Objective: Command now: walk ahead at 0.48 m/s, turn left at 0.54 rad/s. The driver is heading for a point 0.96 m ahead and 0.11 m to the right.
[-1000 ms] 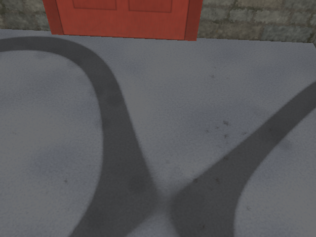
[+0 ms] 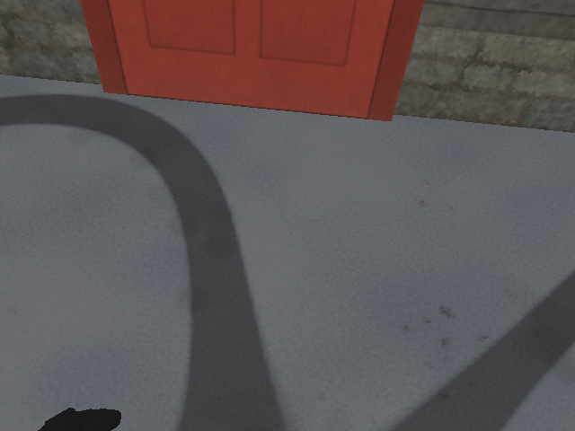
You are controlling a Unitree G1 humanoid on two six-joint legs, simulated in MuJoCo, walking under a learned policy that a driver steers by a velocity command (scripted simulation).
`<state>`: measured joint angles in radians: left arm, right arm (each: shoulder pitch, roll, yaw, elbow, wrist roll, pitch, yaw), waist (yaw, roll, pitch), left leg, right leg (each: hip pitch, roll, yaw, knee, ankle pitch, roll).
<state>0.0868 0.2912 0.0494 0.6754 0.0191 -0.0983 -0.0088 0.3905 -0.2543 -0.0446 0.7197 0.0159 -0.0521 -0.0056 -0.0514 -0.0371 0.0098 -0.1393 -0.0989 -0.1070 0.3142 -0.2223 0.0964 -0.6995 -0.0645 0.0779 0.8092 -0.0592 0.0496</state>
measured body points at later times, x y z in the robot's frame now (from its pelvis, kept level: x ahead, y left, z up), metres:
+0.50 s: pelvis +0.29 -0.02 +0.00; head +0.32 -0.02 +0.45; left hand +0.29 +0.25 -0.12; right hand +0.51 -0.25 -0.09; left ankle +0.38 +0.15 -0.69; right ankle +0.28 -0.12 -0.75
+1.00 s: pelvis +0.54 +0.03 +0.00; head +0.56 +0.03 +0.45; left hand +0.77 +0.26 -0.09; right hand +0.53 -0.26 -0.12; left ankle +0.50 +0.15 -0.75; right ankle +0.64 -0.15 -0.68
